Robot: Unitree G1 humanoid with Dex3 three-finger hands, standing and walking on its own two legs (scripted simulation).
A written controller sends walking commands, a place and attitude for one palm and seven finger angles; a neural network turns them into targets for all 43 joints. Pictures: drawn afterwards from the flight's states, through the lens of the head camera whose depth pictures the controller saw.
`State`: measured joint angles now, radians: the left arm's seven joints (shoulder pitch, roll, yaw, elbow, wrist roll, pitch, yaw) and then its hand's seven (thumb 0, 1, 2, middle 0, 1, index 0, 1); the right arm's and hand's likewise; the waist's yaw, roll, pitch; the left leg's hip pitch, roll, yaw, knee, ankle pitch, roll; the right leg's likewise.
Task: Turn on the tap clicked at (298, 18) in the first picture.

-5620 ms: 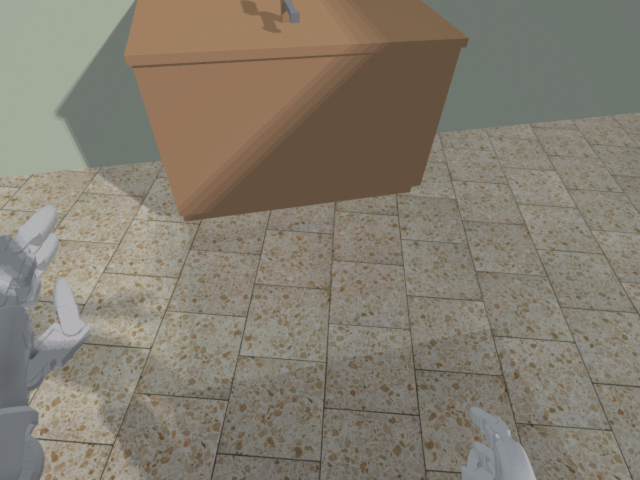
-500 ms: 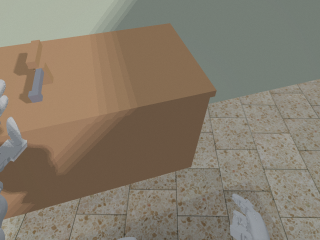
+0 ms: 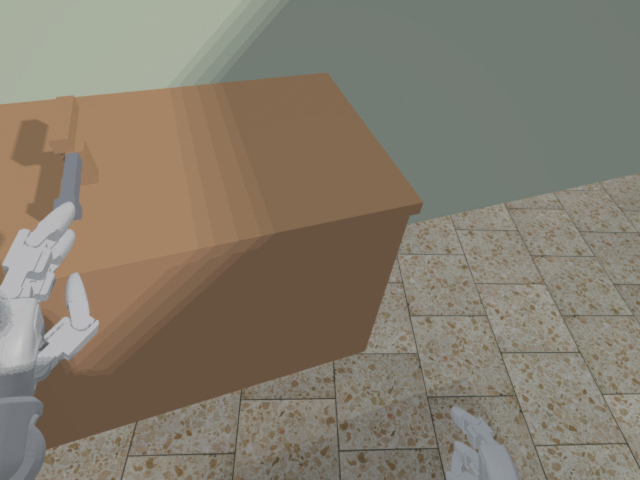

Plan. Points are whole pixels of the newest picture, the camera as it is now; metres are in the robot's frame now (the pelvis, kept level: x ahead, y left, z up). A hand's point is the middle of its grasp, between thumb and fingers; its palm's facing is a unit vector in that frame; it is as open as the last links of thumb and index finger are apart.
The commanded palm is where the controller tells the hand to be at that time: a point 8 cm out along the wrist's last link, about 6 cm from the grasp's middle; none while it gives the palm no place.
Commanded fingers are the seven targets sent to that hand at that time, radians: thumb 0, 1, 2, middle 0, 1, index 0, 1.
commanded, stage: come to a stop and stand still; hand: left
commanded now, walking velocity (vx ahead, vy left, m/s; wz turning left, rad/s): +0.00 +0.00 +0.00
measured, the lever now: (68, 209) +0.45 +0.42 +0.04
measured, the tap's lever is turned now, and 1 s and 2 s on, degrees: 0 0 0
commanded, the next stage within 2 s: look again from close up in 0.66 s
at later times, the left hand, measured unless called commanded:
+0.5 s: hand (95, 284) +0.26 +0.25 +0.15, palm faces +0.38 -0.85 -0.36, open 7.4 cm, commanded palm +0.20 +0.29 +0.17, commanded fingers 0.00 0.90 0.90 -0.20 -0.30 -0.20 -0.30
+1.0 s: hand (90, 298) +0.24 +0.25 +0.15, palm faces +0.39 -0.84 -0.37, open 7.4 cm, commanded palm +0.19 +0.28 +0.17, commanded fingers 0.00 0.90 0.90 -0.20 -0.30 -0.20 -0.30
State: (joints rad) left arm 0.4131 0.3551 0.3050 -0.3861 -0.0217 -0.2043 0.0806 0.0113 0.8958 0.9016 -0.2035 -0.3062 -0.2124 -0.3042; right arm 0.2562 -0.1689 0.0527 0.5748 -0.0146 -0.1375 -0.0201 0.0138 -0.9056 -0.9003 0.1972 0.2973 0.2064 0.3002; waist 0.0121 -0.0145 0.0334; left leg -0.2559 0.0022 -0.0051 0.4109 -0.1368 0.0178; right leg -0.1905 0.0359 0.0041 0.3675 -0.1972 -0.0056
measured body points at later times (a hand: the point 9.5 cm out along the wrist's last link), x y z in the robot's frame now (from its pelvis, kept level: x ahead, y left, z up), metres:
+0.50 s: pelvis +0.05 +0.00 +0.00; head +0.07 +0.02 +0.45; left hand +0.23 +0.30 +0.17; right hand +0.25 -0.21 -0.06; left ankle +0.06 +0.10 -0.74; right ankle +0.03 -0.12 -0.74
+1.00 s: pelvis +0.04 +0.00 +0.00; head +0.05 +0.00 +0.45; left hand +0.21 +0.29 +0.17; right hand +0.22 -0.22 -0.08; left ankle +0.06 +0.10 -0.74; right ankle +0.03 -0.12 -0.74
